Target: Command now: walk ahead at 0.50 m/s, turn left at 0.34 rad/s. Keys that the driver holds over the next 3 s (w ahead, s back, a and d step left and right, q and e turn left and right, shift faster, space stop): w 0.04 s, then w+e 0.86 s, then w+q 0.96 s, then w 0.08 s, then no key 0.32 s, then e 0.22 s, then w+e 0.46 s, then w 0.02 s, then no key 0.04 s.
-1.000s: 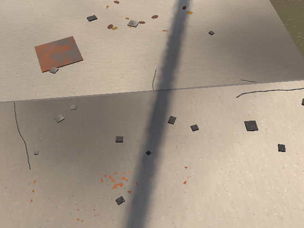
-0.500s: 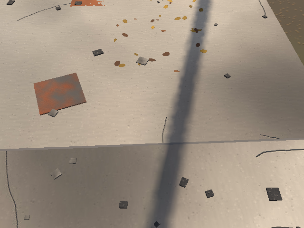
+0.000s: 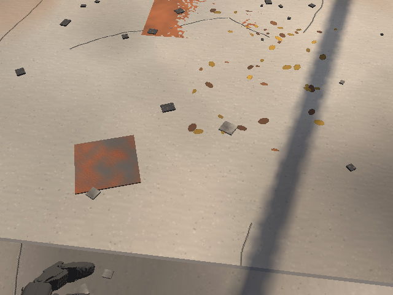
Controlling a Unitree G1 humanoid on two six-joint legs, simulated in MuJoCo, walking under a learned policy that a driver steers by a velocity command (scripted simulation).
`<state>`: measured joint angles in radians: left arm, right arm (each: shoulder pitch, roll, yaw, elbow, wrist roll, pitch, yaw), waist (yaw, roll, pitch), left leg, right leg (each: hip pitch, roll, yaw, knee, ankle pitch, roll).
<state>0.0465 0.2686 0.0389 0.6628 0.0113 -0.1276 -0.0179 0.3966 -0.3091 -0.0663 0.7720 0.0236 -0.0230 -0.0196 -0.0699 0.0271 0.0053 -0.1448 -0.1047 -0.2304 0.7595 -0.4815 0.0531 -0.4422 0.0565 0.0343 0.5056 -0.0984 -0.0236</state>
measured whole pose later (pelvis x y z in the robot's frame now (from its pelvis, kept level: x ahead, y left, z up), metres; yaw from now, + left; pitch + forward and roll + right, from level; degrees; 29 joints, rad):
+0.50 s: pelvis +0.26 +0.03 +0.01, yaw -8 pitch +2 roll +0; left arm 0.41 0.30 0.06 0.81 -0.03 -0.04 0.01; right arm 0.10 -0.26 -0.03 0.65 0.00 -0.10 0.01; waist 0.06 -0.02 0.01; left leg -0.36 -0.01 0.00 0.51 -0.18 0.01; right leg -0.32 0.02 0.10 1.01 -0.46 -0.02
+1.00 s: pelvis +0.49 -0.09 +0.00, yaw -25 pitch +1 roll +1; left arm 0.14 0.29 0.06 0.64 -0.01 -0.04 -0.04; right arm 0.28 -0.31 -0.06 0.82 0.03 -0.08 0.01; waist -0.03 0.01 0.07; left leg -0.30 0.08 0.01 1.17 -0.45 -0.01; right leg -0.44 0.04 -0.03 0.61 -0.20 -0.08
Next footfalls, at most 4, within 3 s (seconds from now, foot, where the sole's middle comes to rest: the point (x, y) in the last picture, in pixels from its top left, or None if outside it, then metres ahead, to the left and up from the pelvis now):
0.40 left None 0.37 0.13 -0.76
0.90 right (255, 265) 0.57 -0.21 -0.76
1.48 left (218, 178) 0.93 -0.12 -0.76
1.94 right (262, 127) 1.20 -0.35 -0.76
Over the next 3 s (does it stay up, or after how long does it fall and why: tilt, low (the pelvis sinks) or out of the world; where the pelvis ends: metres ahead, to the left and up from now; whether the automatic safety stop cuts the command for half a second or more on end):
stays up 1.33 -0.27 0.02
